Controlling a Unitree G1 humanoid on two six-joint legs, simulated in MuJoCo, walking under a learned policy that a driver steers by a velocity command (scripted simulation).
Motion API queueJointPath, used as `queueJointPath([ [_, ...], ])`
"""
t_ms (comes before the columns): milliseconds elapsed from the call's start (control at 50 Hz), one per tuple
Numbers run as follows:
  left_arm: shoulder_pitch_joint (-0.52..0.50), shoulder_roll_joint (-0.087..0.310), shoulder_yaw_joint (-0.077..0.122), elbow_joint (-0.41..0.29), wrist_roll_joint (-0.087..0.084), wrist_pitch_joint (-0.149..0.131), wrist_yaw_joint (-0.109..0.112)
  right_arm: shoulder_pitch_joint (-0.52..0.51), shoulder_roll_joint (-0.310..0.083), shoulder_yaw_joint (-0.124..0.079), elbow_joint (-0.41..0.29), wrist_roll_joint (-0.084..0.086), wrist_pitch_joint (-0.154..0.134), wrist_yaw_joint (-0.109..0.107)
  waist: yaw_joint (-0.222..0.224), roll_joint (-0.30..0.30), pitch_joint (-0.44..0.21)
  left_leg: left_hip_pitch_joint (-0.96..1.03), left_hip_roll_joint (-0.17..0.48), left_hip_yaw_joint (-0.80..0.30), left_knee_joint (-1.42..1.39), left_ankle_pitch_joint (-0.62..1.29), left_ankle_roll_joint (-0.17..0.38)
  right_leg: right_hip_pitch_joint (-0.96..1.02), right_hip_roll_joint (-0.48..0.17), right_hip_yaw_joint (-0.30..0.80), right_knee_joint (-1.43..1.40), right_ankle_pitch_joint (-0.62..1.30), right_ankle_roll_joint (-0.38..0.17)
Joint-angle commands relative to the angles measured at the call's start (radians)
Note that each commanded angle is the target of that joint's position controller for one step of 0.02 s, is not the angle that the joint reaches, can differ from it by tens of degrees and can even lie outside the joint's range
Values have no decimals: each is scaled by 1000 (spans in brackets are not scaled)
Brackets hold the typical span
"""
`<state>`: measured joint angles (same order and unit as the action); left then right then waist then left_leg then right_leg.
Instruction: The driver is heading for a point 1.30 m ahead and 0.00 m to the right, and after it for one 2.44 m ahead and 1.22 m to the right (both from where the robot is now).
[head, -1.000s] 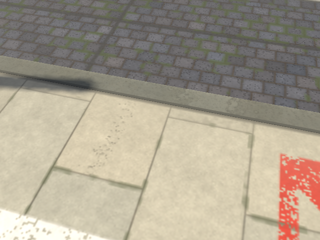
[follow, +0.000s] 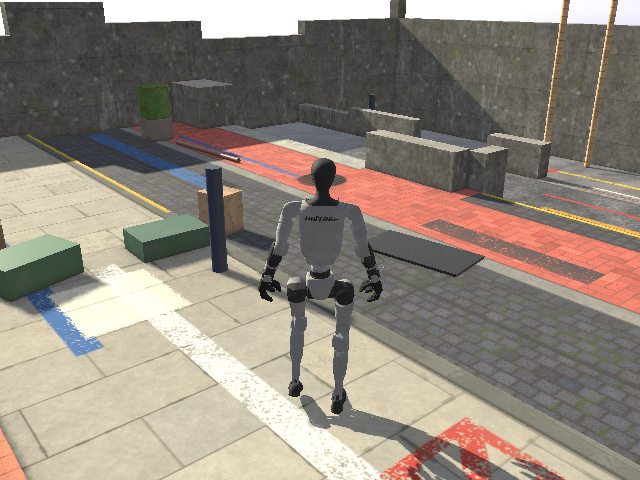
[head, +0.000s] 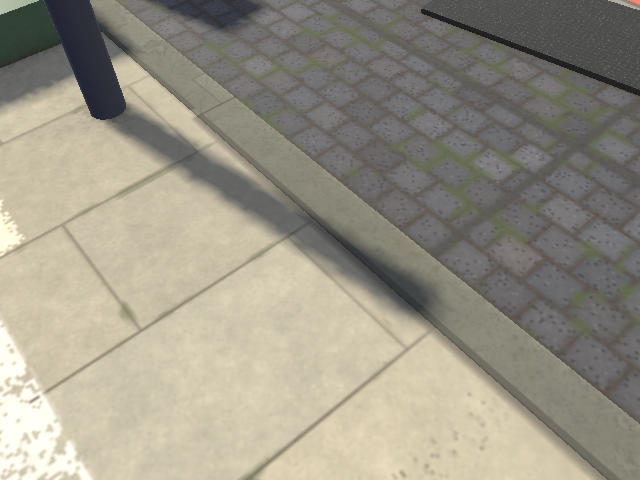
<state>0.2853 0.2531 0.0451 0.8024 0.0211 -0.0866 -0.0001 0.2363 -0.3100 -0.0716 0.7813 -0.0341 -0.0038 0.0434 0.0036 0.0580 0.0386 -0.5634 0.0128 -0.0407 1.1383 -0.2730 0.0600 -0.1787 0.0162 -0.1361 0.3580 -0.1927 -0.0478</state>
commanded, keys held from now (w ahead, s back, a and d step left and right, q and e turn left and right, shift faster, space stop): w+q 0.32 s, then w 0.44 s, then w+e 0.24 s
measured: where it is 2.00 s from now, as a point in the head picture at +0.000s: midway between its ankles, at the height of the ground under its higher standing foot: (283, 268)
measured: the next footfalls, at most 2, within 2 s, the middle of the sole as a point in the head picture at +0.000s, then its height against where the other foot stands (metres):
left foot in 0.30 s outside the picture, level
right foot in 0.88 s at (320, 398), level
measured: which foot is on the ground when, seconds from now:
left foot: up 0.00-0.28, down 0.30-0.90, up 0.92-1.00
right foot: down 0.00-0.32, up 0.34-0.86, down 0.88-1.00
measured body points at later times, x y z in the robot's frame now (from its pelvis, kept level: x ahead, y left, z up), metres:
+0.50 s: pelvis +0.26 +0.08 +0.00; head +0.29 +0.10 +0.44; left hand +0.28 +0.35 -0.13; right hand +0.42 -0.16 -0.12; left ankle +0.26 +0.12 -0.74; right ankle +0.28 -0.08 -0.66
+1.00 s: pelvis +0.55 +0.10 -0.01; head +0.58 +0.10 +0.44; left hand +0.59 +0.39 -0.13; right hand +0.66 -0.14 -0.15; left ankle +0.40 +0.18 -0.65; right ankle +0.62 +0.06 -0.74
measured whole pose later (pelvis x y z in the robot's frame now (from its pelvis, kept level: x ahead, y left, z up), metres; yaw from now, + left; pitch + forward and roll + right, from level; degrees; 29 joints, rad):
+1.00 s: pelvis +0.55 +0.10 -0.01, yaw +13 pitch +0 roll +0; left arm 0.24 0.27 0.05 0.81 0.01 -0.04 -0.02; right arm 0.32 -0.26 -0.03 0.87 -0.04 -0.08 0.01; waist -0.01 0.02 0.05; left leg -0.33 -0.02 -0.01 1.18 -0.33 0.06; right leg -0.33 0.08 -0.05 0.50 -0.17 -0.10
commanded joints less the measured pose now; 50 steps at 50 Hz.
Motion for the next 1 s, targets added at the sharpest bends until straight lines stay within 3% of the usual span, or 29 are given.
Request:
queueJointPath([
  [20, 28, 102, 24, -34, -5, -24, -2, -14, -20, 1, -74, -4, 3, 17, -10, -144, -8, -130, 53, -20, -22, 94, -15, 68, -280, 162, -206, 244, -113],
  [120, 70, 116, 27, -8, -5, -18, -1, -184, 16, 25, -133, 2, -7, 36, 25, -139, 24, -94, 52, 63, -312, 259, -15, 93, -246, 9, -202, 315, -86],
  [180, 116, 142, 34, 13, -5, -10, 7, -263, 15, 30, -166, -3, -8, 44, 48, -139, 44, -63, 43, 117, -436, 221, 12, 163, -276, -28, -184, 370, -75],
  [220, 139, 158, 36, 28, -3, 4, 13, -278, 5, 27, -179, -9, -7, 41, 48, -141, 40, -32, 15, 149, -490, 138, 41, 230, -291, -58, -125, 510, -65],
  [260, 147, 190, 42, 38, 0, 20, 20, -223, -13, 17, -170, -16, -7, 30, 15, -166, -10, 75, -54, 187, -523, 21, 81, 276, -298, -95, 32, 828, -54],
  [280, 147, 204, 44, 39, -1, 31, 22, -134, -31, 6, -147, -18, -12, 23, -24, -166, -67, 177, -95, 190, -553, -12, 107, 276, -297, -108, 180, 912, -51],
  [300, 133, 206, 42, 29, -5, 39, 22, 29, -55, -11, -94, -25, -22, 11, -98, -128, -159, 392, -123, 173, -633, 29, 138, 189, -279, -132, 402, 831, -30],
  [320, 140, 162, 28, -15, -11, 36, 16, 165, -149, -42, -65, -33, -22, -7, -147, -7, -279, 687, 62, -93, -674, -119, 205, -82, -240, -137, 712, 475, 10],
  [340, 123, 92, 17, -92, -11, 30, -2, 123, -240, -64, -88, 1, -13, -17, -79, 207, -352, 906, 329, -639, -791, -53, 328, -475, -31, -52, 1047, -342, 68],
  [360, 17, 154, 26, -110, 2, 25, -3, 160, -211, -58, -95, 12, -4, -28, -135, 26, -316, 880, 335, -615, -834, 122, 324, -576, -56, 118, 1082, -282, 62],
  [380, -11, 119, 14, -113, -14, 16, -7, 126, -158, -44, -68, 16, -8, -40, -101, -15, -198, 773, 311, -446, -825, 259, 305, -586, -105, 135, 1034, -195, 51],
  [400, 17, 106, 7, -93, -14, 10, -7, 92, -101, -26, -54, 19, -17, -43, -49, -56, -112, 628, 259, -345, -841, 387, 257, -519, -138, 137, 918, -162, 45],
  [440, 70, 101, 6, -66, 17, 41, -12, 25, -53, -5, -52, 21, -38, -44, 21, -45, -76, 478, 179, -226, -883, 455, 205, -392, -160, 146, 811, -150, 52],
  [460, 89, 100, 7, -55, 24, 56, -17, 29, -47, 0, -47, 24, -50, -40, 30, -33, -79, 448, 163, -203, -903, 478, 203, -360, -155, 137, 789, -141, 55],
  [520, 39, 85, 8, -63, 21, 71, -31, 80, -74, -5, -11, 30, -68, -33, 24, -29, -39, 426, 137, -157, -968, 449, 196, -404, -151, 119, 700, -43, 67],
  [620, -139, 79, 8, -110, 15, 69, -33, 167, -75, -1, 34, 33, -74, -32, -30, -17, 16, 517, 125, -126, -996, 449, 157, -525, -147, 113, 508, 134, 72],
  [760, -317, 66, -5, -173, 9, 54, -38, 268, -78, 8, 98, 17, -76, -49, -81, 0, 61, 671, 161, -107, -953, 591, 139, -520, -82, 73, 283, 157, 17],
  [820, -218, 82, 2, -143, 5, 46, -31, 218, -103, 6, 106, 6, -79, -59, -18, 22, 20, 693, 172, -42, -849, 912, 101, -332, -10, 36, 213, 50, -45],
  [840, -119, 102, 12, -110, 3, 42, -22, 207, -115, 3, 111, 0, -78, -61, 25, 28, -35, 702, 165, -20, -727, 1045, 86, -220, 28, 27, 200, 14, -68],
  [860, 36, 116, 22, -58, 7, 34, -14, 188, -121, 2, 111, 1, -74, -61, 98, 5, -116, 662, 136, 22, -534, 1051, 68, -40, 51, 23, 135, 54, -94],
  [880, 197, 168, 39, -18, 25, 28, -3, 186, -102, 11, 90, 6, -78, -63, 159, -45, -220, 480, 103, 52, -273, 783, 52, 215, -84, 179, 132, 24, -143],
  [900, 255, 303, 76, -8, 35, 30, -2, 296, -14, 26, 62, 36, -82, -50, 101, -298, -331, 104, -98, 105, 150, 97, -8, 491, -374, 717, 68, 20, -315],
  [920, 177, 241, 65, -7, -16, 41, -18, 250, -70, 16, 62, -3, -87, -47, 74, -201, -314, -30, -98, -23, 236, -187, 8, 457, -370, 903, -58, 19, -319],
  [940, 68, 203, 56, -26, -24, 45, -20, 164, -70, 16, 35, -4, -90, -42, 35, -143, -144, -90, -29, -38, 229, -103, 8, 301, -346, 731, -66, -42, -296],
  [960, 18, 146, 42, -34, -18, 45, -24, 109, -68, 22, 20, -3, -98, -37, 25, -70, -68, -76, 11, -26, 165, -42, 5, 175, -303, 626, -99, 19, -270],
  [1000, -2, 116, 31, -16, -17, 39, -20, 101, -47, 27, 4, -11, -78, -32, -29, -80, -8, 4, 54, -19, 52, -24, -22, 10, -209, 485, -139, 147, -220],
])
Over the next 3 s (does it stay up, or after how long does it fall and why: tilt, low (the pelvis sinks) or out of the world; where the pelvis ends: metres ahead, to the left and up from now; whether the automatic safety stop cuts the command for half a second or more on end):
stays up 1.39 0.04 -0.12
